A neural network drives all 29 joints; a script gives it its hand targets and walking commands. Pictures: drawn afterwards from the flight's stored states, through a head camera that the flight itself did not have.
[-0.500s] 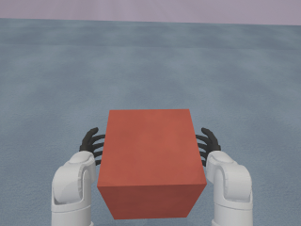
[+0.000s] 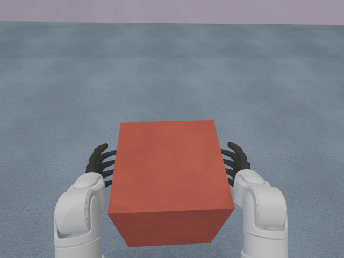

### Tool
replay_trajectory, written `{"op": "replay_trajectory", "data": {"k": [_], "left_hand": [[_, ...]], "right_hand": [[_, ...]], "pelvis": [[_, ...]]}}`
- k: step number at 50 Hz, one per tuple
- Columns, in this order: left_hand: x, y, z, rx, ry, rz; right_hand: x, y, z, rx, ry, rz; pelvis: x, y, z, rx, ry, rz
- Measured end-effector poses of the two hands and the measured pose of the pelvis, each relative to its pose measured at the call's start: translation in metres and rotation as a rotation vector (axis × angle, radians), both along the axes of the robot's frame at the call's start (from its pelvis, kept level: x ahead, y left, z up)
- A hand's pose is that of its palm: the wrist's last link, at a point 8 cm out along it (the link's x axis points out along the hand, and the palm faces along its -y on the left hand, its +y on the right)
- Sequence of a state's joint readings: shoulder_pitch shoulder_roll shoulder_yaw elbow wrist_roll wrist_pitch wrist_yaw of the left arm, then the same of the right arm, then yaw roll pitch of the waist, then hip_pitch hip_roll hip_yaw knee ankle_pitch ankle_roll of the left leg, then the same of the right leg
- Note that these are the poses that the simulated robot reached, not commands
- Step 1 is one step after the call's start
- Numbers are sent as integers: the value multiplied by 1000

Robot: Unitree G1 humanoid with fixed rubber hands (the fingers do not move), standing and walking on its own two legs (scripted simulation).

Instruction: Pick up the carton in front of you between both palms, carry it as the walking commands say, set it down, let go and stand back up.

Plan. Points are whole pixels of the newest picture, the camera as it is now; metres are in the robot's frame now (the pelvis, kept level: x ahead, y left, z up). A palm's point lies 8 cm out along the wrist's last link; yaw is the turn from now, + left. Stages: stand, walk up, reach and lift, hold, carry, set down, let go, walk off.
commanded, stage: carry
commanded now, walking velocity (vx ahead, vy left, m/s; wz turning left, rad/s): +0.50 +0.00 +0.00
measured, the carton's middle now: (168, 187) +0.28 +0.00 +0.03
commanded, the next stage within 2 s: none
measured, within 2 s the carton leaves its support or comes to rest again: neither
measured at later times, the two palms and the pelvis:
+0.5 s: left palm (114, 98) +0.55 +0.16 +0.09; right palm (211, 96) +0.55 -0.14 +0.10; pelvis +0.28 +0.00 +0.00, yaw +0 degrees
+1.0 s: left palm (125, 82) +0.63 +0.13 +0.10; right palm (215, 83) +0.63 -0.17 +0.09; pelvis +0.36 -0.01 +0.00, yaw -1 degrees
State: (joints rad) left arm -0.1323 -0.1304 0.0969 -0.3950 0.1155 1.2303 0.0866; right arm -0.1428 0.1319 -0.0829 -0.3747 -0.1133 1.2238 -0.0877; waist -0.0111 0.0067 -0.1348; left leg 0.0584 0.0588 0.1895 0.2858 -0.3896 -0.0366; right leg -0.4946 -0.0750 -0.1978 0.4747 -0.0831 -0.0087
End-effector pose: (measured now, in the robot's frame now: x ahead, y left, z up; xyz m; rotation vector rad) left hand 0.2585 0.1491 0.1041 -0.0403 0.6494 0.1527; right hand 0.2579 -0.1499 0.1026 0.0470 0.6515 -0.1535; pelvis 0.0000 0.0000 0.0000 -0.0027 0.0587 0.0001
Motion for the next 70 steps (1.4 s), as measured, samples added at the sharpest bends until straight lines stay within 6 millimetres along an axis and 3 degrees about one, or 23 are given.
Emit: {"op": "replay_trajectory", "data": {"k": [3, 7, 11, 18, 23, 29, 35, 41, 52, 70], "left_hand": [[44, -11, -11, 22, 22, 13], [82, -14, -22, 18, 120, 43], [121, -13, -17, 18, 134, 64], [209, -8, 1, 13, 42, 40], [274, 5, -7, -26, 3, 17], [315, 5, -22, -38, 98, 3], [347, -2, -13, -17, 61, -4], [367, -10, -10, -4, 55, -11], [374, -20, -9, -1, 56, -14], [341, -25, -24, 5, 82, -33]], "right_hand": [[49, -11, -17, 22, 21, 12], [95, -14, -27, 26, 119, 35], [141, -13, -22, 20, 132, 62], [220, -7, -4, 17, 40, 35], [276, 4, -2, -19, 3, 10], [314, 5, -14, -29, 97, -7], [344, -2, -10, -9, 60, -13], [362, -11, -10, 2, 54, -19], [369, -20, -9, 1, 55, -20], [332, -25, -23, -12, 82, -25]], "pelvis": [[43, -13, -10, -16, -6, 20], [83, -24, 3, 1, 7, 44], [125, -28, 15, 19, 14, 41], [205, -16, 15, 18, 5, 27], [266, 1, -2, 15, -16, 6], [304, 5, 5, 13, -4, -15], [336, 0, 4, 19, 4, -13], [355, -6, 4, 15, 16, -18], [364, -15, 4, 15, 9, -23], [336, -17, -2, 13, -25, -31]]}}
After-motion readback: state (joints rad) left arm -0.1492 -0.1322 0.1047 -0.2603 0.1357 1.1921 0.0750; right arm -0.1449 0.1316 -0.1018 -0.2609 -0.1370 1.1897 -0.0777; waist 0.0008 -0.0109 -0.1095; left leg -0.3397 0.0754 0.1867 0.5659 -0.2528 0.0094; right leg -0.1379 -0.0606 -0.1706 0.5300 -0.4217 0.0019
